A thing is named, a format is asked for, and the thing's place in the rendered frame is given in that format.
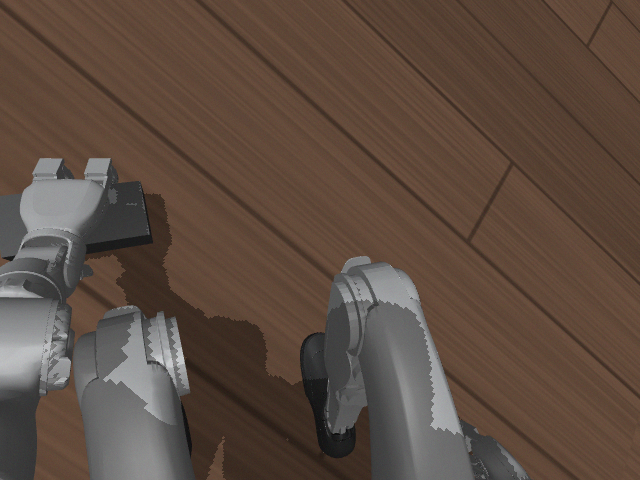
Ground carton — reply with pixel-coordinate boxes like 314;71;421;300
0;181;153;261

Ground right robot hand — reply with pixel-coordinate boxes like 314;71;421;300
459;420;531;480

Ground right robot foot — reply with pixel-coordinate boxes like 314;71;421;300
300;332;356;458

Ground left robot arm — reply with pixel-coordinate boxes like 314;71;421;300
0;229;87;480

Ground left robot hand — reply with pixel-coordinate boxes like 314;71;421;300
20;158;118;280

